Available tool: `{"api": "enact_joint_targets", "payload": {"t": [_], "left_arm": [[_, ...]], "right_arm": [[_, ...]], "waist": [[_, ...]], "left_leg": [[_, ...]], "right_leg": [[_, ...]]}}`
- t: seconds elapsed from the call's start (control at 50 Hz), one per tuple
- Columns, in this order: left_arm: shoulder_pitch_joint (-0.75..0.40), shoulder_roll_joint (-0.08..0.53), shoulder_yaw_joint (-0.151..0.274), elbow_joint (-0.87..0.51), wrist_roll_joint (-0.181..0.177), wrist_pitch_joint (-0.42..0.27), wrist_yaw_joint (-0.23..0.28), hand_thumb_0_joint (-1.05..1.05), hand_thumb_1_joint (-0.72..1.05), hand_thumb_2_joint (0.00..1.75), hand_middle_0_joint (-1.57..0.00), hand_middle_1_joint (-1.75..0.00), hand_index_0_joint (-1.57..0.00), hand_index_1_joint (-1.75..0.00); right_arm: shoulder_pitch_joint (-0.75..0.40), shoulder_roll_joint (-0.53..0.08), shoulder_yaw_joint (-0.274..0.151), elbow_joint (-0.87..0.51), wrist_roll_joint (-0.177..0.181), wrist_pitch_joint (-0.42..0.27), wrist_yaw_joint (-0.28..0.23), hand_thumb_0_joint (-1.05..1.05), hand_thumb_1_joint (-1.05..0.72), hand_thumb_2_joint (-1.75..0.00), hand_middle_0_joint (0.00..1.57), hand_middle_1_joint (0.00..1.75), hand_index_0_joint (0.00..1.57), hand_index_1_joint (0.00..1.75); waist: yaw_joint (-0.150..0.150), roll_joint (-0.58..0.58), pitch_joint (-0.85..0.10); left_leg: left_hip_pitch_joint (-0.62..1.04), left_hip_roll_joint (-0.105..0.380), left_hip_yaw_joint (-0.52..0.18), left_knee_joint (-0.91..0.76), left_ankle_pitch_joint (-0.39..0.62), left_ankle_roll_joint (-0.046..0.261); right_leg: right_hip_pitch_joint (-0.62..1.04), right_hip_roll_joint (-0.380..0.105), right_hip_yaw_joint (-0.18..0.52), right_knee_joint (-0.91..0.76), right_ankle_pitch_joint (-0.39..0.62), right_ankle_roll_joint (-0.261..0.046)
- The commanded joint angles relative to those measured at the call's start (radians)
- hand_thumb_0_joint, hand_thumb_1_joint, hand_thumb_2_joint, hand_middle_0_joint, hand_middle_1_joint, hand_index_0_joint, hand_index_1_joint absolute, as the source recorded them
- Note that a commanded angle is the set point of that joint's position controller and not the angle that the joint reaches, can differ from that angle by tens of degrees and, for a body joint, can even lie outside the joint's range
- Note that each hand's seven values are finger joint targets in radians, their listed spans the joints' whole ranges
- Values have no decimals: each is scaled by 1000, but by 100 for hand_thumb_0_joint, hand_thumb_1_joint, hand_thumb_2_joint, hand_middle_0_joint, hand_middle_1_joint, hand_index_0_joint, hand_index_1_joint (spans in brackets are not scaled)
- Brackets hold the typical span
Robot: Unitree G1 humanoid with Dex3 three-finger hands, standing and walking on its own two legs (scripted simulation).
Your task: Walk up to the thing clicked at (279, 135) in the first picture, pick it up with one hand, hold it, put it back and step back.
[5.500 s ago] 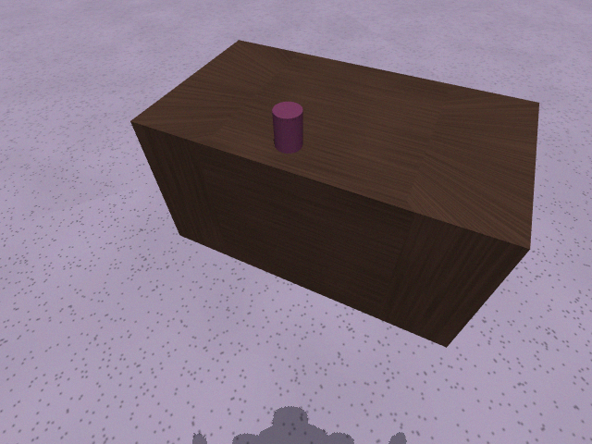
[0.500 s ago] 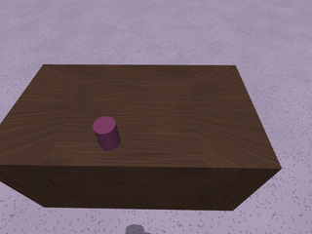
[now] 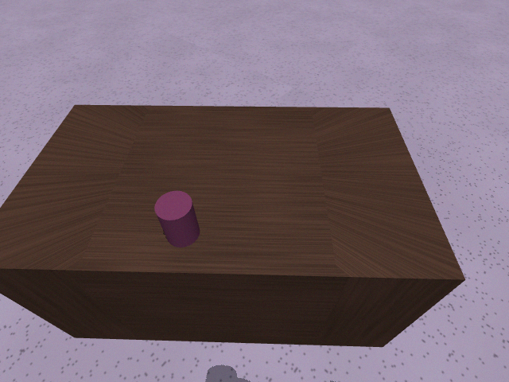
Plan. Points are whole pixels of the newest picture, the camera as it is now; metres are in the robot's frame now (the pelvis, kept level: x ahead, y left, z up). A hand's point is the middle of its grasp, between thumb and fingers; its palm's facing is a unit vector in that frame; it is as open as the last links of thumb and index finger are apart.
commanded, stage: stand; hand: left
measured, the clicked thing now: (178, 219) +0.47 +0.20 -0.13
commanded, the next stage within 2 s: rise first in 0.36 s
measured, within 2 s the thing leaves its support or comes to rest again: neither
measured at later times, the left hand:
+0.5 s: hand out of the picture +0.08 +0.25 -0.16, palm faces -0.01 -0.94 -0.34, open 7.5 cm
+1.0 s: hand (110, 373) +0.15 +0.26 -0.10, palm faces +0.27 -0.90 -0.36, open 16.5 cm
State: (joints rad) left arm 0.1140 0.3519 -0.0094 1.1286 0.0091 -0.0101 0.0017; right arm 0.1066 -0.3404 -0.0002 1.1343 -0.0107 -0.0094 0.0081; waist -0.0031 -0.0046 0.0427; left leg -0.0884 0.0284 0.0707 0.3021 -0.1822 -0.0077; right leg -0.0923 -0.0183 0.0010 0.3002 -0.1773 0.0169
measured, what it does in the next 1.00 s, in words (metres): stands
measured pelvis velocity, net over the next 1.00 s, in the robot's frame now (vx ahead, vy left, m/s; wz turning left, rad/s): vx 0.00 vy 0.00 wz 0.04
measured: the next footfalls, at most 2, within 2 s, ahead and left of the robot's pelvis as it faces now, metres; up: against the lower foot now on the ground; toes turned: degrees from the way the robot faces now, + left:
none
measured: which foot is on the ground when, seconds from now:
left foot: down 0.00-1.00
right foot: down 0.00-1.00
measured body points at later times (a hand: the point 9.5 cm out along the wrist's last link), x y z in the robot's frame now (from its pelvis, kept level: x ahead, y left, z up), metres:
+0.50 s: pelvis +0.00 +0.00 +0.00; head +0.01 +0.00 +0.45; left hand +0.08 +0.30 -0.13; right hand +0.08 -0.30 -0.13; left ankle -0.01 +0.12 -0.75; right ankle -0.01 -0.13 -0.75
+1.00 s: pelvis +0.00 +0.00 -0.01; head +0.02 -0.01 +0.44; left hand +0.14 +0.31 -0.08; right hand +0.16 -0.27 -0.11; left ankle -0.01 +0.12 -0.75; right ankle -0.01 -0.13 -0.75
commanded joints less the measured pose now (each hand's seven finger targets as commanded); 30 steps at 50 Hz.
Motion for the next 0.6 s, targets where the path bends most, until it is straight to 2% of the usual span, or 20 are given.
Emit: {"api": "enact_joint_targets", "payload": {"t": [0.0, 0.2, 0.26, 0.34, 0.42, 0.44, 0.46, 0.48, 0.5, 0.52, 0.54, 0.56, 0.58], "left_arm": [[-36, 208, 38, -58, -1, -24, 11, 0, 90, 90, -20, -30, -20, -30], [-42, 212, 41, -63, 1, -23, 11, 0, 90, 90, -20, -30, -20, -30], [-34, 214, 41, -58, -1, -24, 12, 0, 90, 90, -20, -30, -20, -30], [-26, 205, 40, -59, 2, -24, 12, 0, 90, 90, -20, -30, -20, -30], [-39, 213, 43, -60, 1, -24, 13, 0, 90, 90, -20, -30, -20, -30], [-34, 212, 41, -61, 2, -25, 12, 0, 82, 82, -12, -22, -13, -22], [-385, 9, 19, -412, -74, -97, 21, 0, 74, 74, -4, -14, -5, -14], [-335, 87, 30, -422, -109, -132, 46, 0, 66, 66, -4, -6, -1, -8], [-211, 151, 65, -325, -102, -124, 59, 0, 58, 58, -5, -5, -1, -9], [-162, 218, 123, -276, -96, -107, 73, 0, 50, 50, -6, -5, -4, -8], [-163, 255, 169, -291, -91, -98, 83, 0, 42, 42, -5, -5, -3, -8], [-156, 213, 171, -270, -81, -100, 85, 0, 34, 34, -5, -6, -4, -8], [-137, 153, 158, -253, -70, -101, 81, 0, 26, 29, -4, -5, -3, -7]], "right_arm": [[-32, -218, -44, -53, -2, -23, -14, 0, -90, -90, 20, 30, 20, 30], [-33, -216, -46, -54, -1, -21, -14, 0, -90, -90, 20, 30, 20, 30], [-42, -211, -43, -55, 1, -22, -13, 0, -90, -90, 20, 30, 20, 30], [-49, -220, -46, -58, 1, -21, -15, 0, -90, -90, 20, 30, 20, 30], [-33, -215, -45, -57, 0, -21, -15, 0, -90, -90, 20, 30, 20, 30], [-38, -214, -45, -58, 0, -21, -14, 0, -82, -82, 12, 22, 12, 22], [-389, -18, -5, -409, 104, -134, -28, 0, -74, -74, 5, 14, 5, 14], [-313, -59, -3, -441, 116, -151, -43, 0, -66, -66, 5, 6, 5, 6], [-208, -162, -54, -352, 112, -143, -60, 0, -58, -58, 5, 5, 5, 5], [-148, -206, -108, -259, 104, -128, -72, 0, -50, -50, 5, 5, 5, 5], [-158, -237, -148, -270, 100, -127, -81, 0, -42, -42, 5, 5, 5, 5], [-180, -188, -143, -274, 86, -130, -82, 0, -34, -34, 5, 5, 5, 5], [-162, -130, -130, -255, 76, -128, -77, 0, -26, -26, 5, 5, 5, 5]], "waist": [[-3, 15, -70], [-6, 16, -80], [-2, 5, -77], [2, 15, -68], [-7, 6, -77], [-4, -1, -76], [-31, 23, -80], [13, -44, -125], [-7, -9, -50], [-1, 34, -50], [7, 40, -129], [16, 41, -190], [10, 37, -202]], "left_leg": [[21, 122, -101, -48, 160, 21], [29, 121, -97, -50, 141, 24], [34, 124, -103, -47, 181, 21], [32, 123, -102, -46, 156, 25], [35, 123, -102, -43, 171, 27], [35, 125, -105, -41, 176, 24], [-130, -25, -17, 79, 129, 14], [-72, -13, -22, 38, 77, 15], [-99, -13, -16, 32, 19, 14], [-145, -17, -13, 62, 26, 7], [-128, -12, -18, 90, 73, 5], [-122, -11, -20, 111, 100, 6], [-127, -13, -27, 122, 122, 9]], "right_leg": [[-11, -119, 90, -43, 176, -35], [-3, -122, 91, -41, 172, -41], [-2, -121, 88, -39, 196, -38], [-9, -121, 86, -47, 179, -35], [0, -126, 90, -42, 201, -38], [-4, -122, 82, -41, 204, -37], [-111, 7, -24, 50, 130, -22], [-28, 4, -28, 24, 68, -21], [-78, 9, -22, 27, 22, -27], [-115, 14, -29, 57, 25, -33], [-111, 16, -30, 87, 69, -35], [-94, 15, -26, 110, 100, -36], [-102, 13, -27, 119, 126, -35]]}}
